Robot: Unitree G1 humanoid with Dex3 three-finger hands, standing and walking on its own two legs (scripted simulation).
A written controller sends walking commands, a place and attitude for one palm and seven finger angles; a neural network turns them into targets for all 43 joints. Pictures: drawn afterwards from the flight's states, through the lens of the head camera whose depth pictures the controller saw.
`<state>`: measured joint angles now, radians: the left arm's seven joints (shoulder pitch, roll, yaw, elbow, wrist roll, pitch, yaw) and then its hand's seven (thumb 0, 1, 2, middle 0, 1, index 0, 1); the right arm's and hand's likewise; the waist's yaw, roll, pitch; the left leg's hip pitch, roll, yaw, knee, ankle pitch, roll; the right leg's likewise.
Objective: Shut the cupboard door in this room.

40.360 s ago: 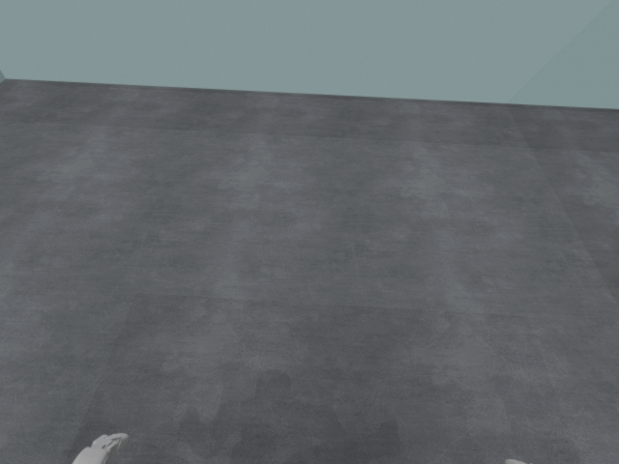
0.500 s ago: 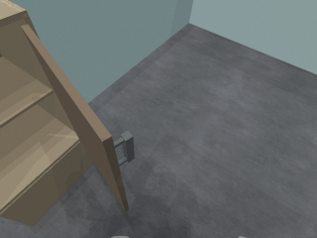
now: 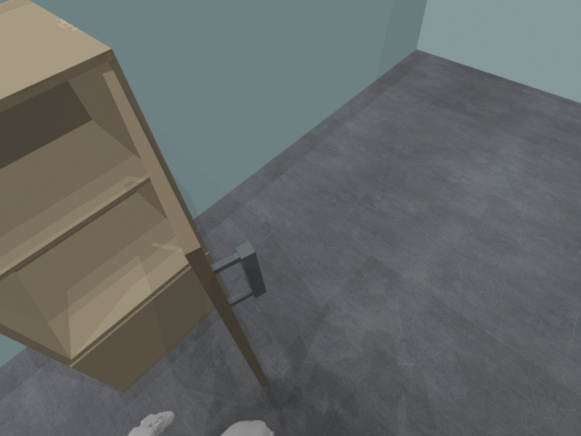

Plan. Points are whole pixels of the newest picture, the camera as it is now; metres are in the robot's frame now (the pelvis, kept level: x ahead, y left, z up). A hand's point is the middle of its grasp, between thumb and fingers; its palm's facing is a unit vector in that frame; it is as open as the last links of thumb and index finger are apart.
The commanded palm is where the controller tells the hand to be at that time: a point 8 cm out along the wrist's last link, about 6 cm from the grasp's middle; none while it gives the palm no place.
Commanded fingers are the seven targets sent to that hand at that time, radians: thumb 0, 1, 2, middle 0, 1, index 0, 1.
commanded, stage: stand and wait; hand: left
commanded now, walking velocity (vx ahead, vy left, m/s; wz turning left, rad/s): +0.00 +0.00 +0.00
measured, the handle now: (240, 278) +0.33 +0.09 +0.01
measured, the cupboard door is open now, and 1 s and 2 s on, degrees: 73 73 73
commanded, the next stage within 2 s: turn or walk to find it in 0.26 s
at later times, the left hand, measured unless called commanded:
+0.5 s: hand out of the picture -0.02 +0.22 -0.17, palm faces +0.17 -0.96 -0.20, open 7.4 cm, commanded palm none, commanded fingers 0.00 0.90 0.90 -0.20 -0.30 -0.20 -0.30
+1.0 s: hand out of the picture -0.05 +0.18 -0.18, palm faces +0.28 -0.94 -0.19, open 7.4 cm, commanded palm none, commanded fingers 0.00 0.90 0.90 -0.20 -0.30 -0.20 -0.30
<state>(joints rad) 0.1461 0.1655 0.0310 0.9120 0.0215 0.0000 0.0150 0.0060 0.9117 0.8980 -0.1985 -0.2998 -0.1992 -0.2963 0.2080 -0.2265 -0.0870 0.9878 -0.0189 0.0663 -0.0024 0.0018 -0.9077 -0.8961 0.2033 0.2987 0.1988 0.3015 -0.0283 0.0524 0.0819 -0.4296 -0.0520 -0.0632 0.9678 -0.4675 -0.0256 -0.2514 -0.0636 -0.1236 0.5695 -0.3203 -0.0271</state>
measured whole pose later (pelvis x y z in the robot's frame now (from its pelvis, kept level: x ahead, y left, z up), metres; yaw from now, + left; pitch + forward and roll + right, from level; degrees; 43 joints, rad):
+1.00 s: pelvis -0.02 +0.01 +0.00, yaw +14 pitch +0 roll -1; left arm 0.26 0.17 0.03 1.03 0.02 0.00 0.02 0.01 0.91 0.90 -0.20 -0.30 -0.20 -0.30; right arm 0.17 -0.19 -0.05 1.05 -0.01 0.02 -0.01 0.00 -0.91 -0.90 0.20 0.30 0.19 0.30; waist 0.02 0.00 0.07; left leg -0.23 0.03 0.03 0.55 -0.31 -0.02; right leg -0.24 -0.09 -0.16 0.56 -0.31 0.02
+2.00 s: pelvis -0.02 +0.02 +0.01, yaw +12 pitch -2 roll +0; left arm 0.28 0.13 0.00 1.14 0.01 -0.01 0.03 0.01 0.92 0.90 -0.20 -0.30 -0.20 -0.30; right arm 0.28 -0.12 -0.01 1.16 -0.01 -0.02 -0.04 0.01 -0.92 -0.90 0.20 0.30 0.20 0.30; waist 0.01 -0.02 0.05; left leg -0.12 0.01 0.07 0.40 -0.25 0.01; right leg -0.13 -0.07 -0.08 0.40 -0.24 0.04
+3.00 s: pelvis -0.02 +0.02 +0.01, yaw +13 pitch -2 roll +0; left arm 0.20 0.25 0.01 1.12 0.02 -0.02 0.01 0.01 0.91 0.90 -0.20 -0.30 -0.20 -0.30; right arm 0.17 -0.23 -0.02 1.13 -0.01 -0.03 -0.02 0.00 -0.91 -0.90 0.20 0.30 0.20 0.30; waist 0.01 -0.02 0.05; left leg -0.10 0.00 0.05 0.35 -0.22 0.01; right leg -0.09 -0.07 -0.10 0.34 -0.21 0.04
